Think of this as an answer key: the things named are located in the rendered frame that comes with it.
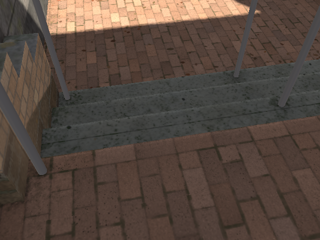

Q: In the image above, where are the stairs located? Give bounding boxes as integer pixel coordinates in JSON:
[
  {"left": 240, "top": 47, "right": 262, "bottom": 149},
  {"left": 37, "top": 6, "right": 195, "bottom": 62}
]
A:
[{"left": 40, "top": 59, "right": 320, "bottom": 158}]

